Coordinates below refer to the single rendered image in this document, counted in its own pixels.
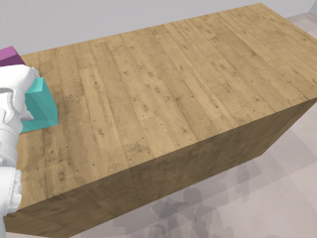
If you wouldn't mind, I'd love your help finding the robot left upper arm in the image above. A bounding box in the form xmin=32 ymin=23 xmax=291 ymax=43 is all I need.
xmin=0 ymin=167 xmax=23 ymax=238

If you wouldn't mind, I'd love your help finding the table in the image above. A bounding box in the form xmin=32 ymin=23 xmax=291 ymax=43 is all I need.
xmin=3 ymin=3 xmax=317 ymax=238

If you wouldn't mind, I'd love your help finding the left robot forearm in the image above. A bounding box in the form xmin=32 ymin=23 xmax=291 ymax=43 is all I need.
xmin=0 ymin=84 xmax=26 ymax=168

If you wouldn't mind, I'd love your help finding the robot left hand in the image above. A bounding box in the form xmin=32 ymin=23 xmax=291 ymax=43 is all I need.
xmin=0 ymin=64 xmax=40 ymax=121

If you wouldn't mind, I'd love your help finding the sponge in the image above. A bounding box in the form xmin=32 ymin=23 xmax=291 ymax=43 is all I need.
xmin=21 ymin=77 xmax=58 ymax=133

